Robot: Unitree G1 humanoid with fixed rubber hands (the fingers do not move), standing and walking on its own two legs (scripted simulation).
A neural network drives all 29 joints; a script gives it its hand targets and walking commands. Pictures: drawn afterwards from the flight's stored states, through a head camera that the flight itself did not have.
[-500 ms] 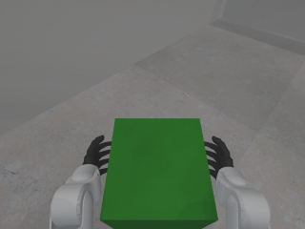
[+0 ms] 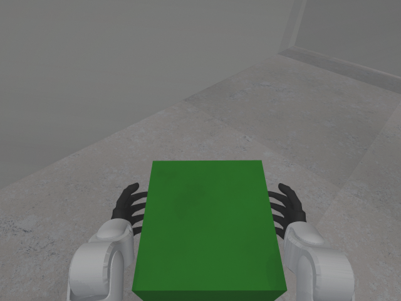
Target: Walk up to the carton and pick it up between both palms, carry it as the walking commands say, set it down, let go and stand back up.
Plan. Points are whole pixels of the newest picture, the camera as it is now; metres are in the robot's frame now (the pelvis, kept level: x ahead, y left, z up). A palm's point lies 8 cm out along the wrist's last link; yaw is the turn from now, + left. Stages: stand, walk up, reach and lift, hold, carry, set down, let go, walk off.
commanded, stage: carry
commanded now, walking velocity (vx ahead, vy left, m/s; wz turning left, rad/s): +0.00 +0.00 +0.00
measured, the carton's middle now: (207, 242) +0.25 +0.00 +0.02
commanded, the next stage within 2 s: hold in 0.74 s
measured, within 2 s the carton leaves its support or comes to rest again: neither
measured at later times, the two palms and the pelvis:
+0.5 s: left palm (130, 218) +0.25 +0.14 +0.09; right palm (294, 221) +0.25 -0.15 +0.10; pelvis +0.01 -0.01 +0.00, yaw +0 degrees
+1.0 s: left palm (142, 222) +0.28 +0.13 +0.03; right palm (285, 226) +0.28 -0.16 +0.04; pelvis +0.01 +0.00 +0.00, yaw -1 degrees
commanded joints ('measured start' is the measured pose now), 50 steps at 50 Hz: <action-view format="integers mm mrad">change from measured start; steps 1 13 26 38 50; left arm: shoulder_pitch -424 -447 -470 -461 -551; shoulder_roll -759 -770 -768 -391 -703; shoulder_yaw -593 -591 -575 -194 -496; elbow -47 -70 -29 385 418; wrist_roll -263 -258 -244 73 -116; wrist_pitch -6 -23 -43 -225 -527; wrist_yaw -102 -110 -117 -129 -243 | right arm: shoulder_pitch -424 -436 -449 -460 -458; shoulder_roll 738 766 754 381 715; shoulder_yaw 554 569 543 159 439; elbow -60 -51 -12 415 422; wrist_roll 259 267 251 -77 88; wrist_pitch -16 -28 -52 -233 -507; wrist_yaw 102 111 121 140 202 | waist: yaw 6 4 9 17 -56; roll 35 19 36 -11 -66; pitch -128 -167 -157 369 -199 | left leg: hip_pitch -43 18 -20 30 346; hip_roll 88 91 97 -99 -63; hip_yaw -160 -141 -171 -85 -114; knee -212 -160 -197 -283 -197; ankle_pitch -95 99 2 -343 234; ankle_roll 19 27 35 25 1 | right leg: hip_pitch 40 59 75 130 224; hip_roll -99 -97 -64 128 125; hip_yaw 146 125 105 189 200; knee -152 -131 -102 -255 -205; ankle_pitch -158 -43 -107 -235 307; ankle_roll -10 -18 -21 -42 9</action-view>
